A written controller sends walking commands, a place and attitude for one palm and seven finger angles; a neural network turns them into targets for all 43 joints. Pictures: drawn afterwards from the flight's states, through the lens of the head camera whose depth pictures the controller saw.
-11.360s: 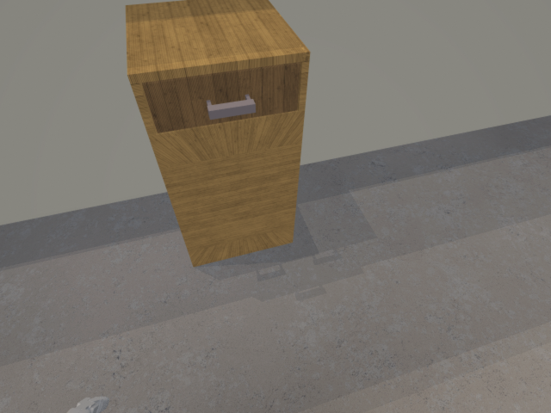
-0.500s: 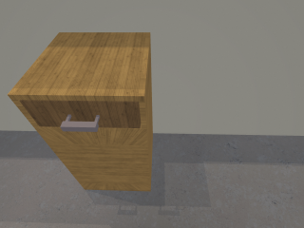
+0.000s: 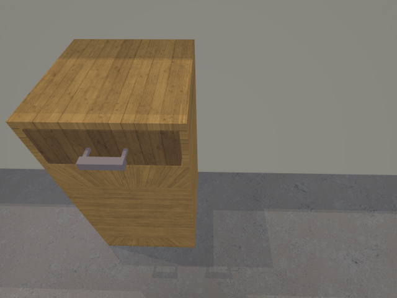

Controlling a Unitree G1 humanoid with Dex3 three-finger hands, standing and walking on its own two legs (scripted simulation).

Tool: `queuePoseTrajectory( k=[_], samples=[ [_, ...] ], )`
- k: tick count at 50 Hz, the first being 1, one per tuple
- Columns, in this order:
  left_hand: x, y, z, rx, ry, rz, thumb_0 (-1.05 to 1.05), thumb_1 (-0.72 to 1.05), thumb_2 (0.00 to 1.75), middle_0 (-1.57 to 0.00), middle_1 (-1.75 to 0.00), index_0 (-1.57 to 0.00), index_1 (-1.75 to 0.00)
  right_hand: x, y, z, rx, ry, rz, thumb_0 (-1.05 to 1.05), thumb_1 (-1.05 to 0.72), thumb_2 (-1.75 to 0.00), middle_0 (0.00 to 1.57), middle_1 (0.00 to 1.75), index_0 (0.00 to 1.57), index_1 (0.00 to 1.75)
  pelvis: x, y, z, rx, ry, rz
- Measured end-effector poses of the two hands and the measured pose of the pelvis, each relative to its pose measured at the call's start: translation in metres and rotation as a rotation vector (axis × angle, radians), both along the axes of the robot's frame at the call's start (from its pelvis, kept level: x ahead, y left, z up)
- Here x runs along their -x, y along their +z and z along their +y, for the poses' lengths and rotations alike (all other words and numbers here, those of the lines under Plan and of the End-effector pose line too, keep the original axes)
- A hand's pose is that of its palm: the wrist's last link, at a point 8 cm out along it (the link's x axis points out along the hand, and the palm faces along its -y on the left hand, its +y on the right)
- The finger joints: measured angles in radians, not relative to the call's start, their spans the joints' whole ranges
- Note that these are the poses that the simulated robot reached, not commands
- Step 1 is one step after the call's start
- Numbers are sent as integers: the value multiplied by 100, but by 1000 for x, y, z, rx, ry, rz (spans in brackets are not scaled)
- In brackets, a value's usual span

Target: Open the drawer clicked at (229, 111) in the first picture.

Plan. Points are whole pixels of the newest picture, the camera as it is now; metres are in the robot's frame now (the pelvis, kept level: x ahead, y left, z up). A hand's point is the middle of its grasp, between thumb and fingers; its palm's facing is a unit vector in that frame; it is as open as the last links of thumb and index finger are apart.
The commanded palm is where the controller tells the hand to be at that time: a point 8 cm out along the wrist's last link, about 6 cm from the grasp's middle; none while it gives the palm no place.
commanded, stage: look again from close up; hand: left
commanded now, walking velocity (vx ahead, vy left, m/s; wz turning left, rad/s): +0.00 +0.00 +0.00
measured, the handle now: (104, 157) +0.45 +0.28 -0.02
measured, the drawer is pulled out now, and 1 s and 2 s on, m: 0.00 0.00 0.00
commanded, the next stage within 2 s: shuffle to correct the standing spot in 0.08 s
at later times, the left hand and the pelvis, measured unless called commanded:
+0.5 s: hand out of the picture -0.02 +0.20 -0.18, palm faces +0.07 -0.97 -0.23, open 7.3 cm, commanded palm none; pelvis -0.02 +0.02 -0.01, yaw +1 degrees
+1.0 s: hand out of the picture -0.04 +0.24 -0.18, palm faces +0.00 -0.98 -0.21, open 7.3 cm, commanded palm none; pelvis -0.05 +0.06 -0.01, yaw -1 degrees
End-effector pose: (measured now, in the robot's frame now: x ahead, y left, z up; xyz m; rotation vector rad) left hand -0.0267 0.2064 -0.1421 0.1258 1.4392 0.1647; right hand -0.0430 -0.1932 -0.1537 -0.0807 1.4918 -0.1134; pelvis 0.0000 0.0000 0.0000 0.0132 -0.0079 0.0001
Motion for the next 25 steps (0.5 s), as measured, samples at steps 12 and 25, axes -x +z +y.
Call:
queuePoseTrajectory(
  k=[12, 25],
  samples=[
    [1, -1, 1, 9, 1, 7, 1, 92, 90, -20, -30, -20, -30, -5, 1, 3, 4, -4, -12, 1, -90, -90, 20, 30, 20, 29, -1, 0, 3, 0, -3, 4],
    [-3, -3, 39, -53, 24, -59, 1, 92, 90, -20, -30, -20, -30, -18, -3, -2, 46, 17, -54, 1, -90, -90, 20, 30, 20, 29, 23, -6, 20, -3, 13, 7]
  ],
)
